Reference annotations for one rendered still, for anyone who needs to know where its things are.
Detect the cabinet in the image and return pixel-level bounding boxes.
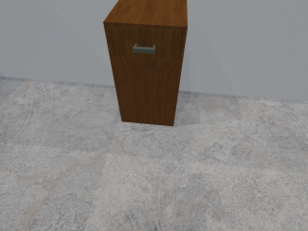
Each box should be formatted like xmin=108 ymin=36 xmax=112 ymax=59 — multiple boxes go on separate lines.
xmin=103 ymin=0 xmax=188 ymax=126

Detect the handle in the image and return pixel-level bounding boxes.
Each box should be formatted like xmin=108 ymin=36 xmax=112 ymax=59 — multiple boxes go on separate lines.
xmin=132 ymin=44 xmax=156 ymax=54

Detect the drawer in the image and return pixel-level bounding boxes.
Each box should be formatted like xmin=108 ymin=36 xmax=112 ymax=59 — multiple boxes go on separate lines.
xmin=109 ymin=26 xmax=183 ymax=62

